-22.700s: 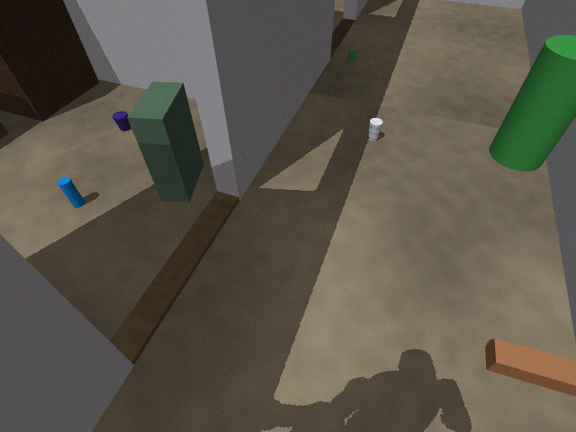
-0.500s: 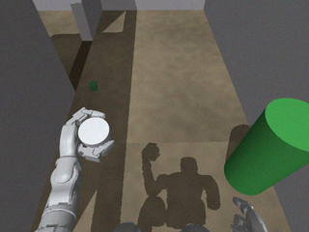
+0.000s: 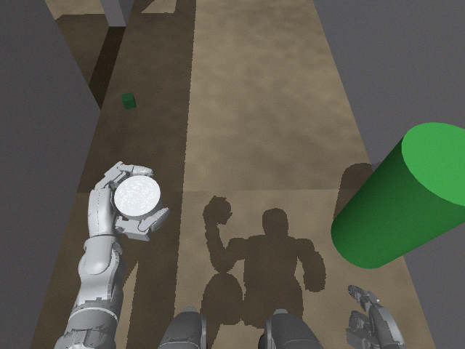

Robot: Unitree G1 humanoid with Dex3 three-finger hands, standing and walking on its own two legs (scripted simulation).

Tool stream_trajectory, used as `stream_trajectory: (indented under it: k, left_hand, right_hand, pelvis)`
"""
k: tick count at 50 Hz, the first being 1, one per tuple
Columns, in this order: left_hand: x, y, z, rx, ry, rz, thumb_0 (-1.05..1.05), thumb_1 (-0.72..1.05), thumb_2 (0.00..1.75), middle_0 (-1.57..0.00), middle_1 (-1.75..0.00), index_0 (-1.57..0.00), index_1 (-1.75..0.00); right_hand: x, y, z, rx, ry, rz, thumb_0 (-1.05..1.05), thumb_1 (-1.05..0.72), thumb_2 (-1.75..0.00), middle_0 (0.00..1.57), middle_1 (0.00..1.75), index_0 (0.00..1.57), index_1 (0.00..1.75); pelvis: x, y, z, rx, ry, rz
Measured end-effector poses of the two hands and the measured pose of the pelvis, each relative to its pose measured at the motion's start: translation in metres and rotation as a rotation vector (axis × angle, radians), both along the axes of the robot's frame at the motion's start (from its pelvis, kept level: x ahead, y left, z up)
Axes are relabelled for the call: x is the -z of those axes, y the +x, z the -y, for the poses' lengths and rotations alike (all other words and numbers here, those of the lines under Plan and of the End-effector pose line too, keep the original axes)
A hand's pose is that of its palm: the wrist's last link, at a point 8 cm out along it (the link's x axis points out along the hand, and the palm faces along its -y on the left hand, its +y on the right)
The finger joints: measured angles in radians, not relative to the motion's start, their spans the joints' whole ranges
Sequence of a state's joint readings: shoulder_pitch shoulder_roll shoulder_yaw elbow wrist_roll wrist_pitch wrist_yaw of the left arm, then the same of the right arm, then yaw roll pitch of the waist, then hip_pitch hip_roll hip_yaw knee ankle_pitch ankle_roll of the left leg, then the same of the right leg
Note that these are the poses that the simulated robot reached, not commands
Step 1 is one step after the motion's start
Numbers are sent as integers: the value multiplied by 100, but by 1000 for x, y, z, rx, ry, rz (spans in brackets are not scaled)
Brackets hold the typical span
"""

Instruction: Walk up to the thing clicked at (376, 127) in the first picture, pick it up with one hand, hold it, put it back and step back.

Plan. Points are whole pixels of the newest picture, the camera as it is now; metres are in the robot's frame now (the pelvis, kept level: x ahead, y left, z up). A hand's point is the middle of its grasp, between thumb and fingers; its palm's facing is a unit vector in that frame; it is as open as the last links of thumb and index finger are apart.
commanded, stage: crouch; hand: left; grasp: from the side
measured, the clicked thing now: (144, 208) +0.34 +0.17 -0.01
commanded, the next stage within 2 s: lower in 1.56 s
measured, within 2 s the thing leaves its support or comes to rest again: neither
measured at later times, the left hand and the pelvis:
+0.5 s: hand (160, 237) +0.37 +0.19 -0.24, palm faces +0.11 -0.99 -0.04, open 9.5 cm; pelvis -0.03 +0.00 -0.20, yaw -2 degrees
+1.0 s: hand (168, 251) +0.39 +0.20 -0.42, palm faces +0.15 -0.99 -0.02, open 9.5 cm; pelvis -0.07 +0.00 -0.36, yaw -5 degrees
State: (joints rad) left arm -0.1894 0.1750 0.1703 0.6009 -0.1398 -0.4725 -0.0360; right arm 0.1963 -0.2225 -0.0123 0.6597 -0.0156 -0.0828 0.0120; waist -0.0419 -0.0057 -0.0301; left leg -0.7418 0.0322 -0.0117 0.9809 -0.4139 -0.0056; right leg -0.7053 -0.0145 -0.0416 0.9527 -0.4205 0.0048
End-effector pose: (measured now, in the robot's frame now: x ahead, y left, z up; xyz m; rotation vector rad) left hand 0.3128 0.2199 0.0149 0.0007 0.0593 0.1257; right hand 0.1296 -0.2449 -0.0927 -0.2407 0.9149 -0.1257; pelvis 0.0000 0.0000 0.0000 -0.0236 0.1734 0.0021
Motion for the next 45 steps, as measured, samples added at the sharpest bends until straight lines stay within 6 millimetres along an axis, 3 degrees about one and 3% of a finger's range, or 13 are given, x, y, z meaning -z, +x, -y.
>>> stream_trajectory:
  k: [6,14,26,37,45]
  left_hand:
    - [54,10,-4,9,6,36,0,-30,104,-77,-106,-75,-105]
    - [142,32,-8,53,33,62,0,-31,105,-77,-105,-75,-104]
    - [260,30,-20,21,36,29,0,-31,105,-77,-105,-75,-104]
    - [358,37,-28,-35,22,45,0,-31,105,-77,-105,-76,-104]
    - [412,41,-29,-2,34,15,0,-31,105,-77,-105,-76,-104]
  right_hand:
    - [42,-12,9,-14,-31,-60,1,-89,-90,20,30,20,30]
    - [125,-25,16,-19,-53,-150,1,-89,-90,20,30,20,30]
    - [239,-40,7,-68,-18,-258,1,-90,-90,20,30,20,30]
    - [321,-77,20,-85,-65,-328,1,-91,-91,20,30,20,30]
    - [364,-113,23,-66,-80,-420,1,-91,-91,20,30,20,30]
  pelvis:
    - [40,-6,1,0,-8,-126]
    - [118,-13,-1,16,-20,-280]
    - [213,-34,-1,31,-21,-390]
    - [301,-59,2,46,-29,-378]
    - [346,-66,0,60,-38,-349]
